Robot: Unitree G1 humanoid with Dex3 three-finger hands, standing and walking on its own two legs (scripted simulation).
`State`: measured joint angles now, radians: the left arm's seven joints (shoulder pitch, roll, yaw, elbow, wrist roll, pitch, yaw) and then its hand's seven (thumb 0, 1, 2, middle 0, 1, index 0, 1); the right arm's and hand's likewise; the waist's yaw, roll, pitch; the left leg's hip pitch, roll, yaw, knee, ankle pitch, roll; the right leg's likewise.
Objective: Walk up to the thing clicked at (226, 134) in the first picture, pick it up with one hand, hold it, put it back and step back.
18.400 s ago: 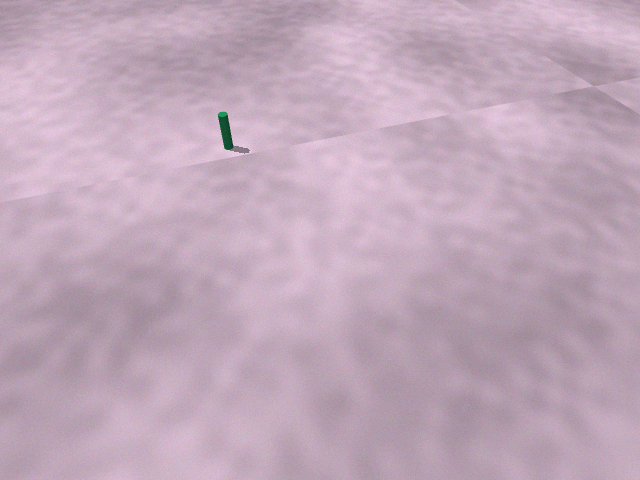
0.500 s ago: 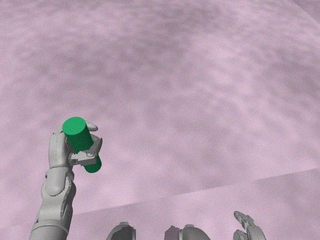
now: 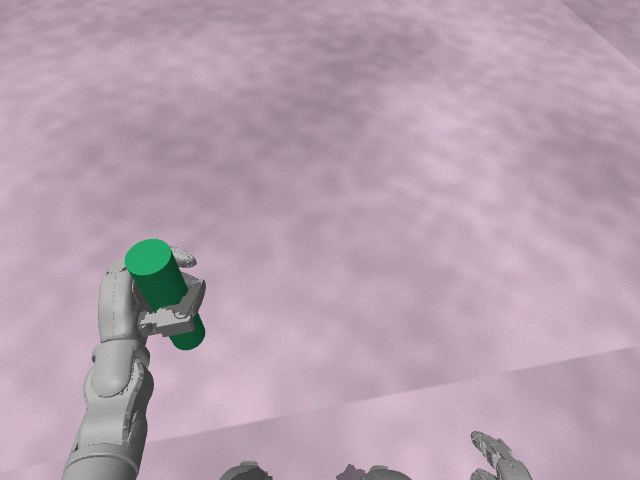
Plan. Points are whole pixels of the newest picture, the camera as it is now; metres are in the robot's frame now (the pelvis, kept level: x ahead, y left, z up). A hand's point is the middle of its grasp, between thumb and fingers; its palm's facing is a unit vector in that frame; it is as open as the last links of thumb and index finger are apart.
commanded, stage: hold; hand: left
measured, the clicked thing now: (171, 301) +0.33 +0.19 +0.01
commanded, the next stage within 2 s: none
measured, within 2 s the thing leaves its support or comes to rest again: neither
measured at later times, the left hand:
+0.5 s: hand (175, 291) +0.32 +0.17 +0.06, palm faces +0.17 -0.99 -0.01, open 6.2 cm
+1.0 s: hand (173, 293) +0.32 +0.17 +0.06, palm faces +0.17 -0.98 -0.01, open 6.2 cm
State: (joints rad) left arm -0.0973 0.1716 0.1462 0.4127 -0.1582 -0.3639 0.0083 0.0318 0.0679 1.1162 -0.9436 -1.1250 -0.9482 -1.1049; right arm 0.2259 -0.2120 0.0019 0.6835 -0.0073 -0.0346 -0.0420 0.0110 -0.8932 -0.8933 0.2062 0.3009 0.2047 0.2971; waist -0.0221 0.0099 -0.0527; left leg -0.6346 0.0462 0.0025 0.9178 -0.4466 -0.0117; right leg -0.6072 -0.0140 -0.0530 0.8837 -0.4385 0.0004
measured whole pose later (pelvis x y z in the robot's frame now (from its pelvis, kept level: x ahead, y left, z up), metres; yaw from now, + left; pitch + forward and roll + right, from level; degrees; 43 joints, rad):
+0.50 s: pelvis -0.01 +0.00 +0.01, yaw +0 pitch +6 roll -1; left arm -0.10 0.16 0.14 0.41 -0.15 -0.35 0.02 0.03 0.07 1.11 -0.94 -1.13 -0.95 -1.11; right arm 0.23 -0.21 0.00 0.69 -0.01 -0.03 -0.04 0.01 -0.90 -0.90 0.21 0.30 0.20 0.30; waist -0.02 0.01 -0.03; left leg -0.55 0.04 0.01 0.85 -0.41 -0.01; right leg -0.52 -0.01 -0.05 0.82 -0.40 0.00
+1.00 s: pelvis -0.01 +0.00 +0.01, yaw +0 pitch +5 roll -1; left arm -0.10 0.17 0.13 0.42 -0.15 -0.36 0.02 0.03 0.07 1.11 -0.94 -1.13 -0.94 -1.11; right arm 0.23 -0.21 0.00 0.70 0.00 -0.04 -0.04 0.01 -0.89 -0.90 0.21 0.30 0.20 0.30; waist -0.02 0.01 -0.02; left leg -0.53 0.04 0.00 0.82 -0.39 -0.01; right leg -0.50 -0.02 -0.05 0.80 -0.39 0.00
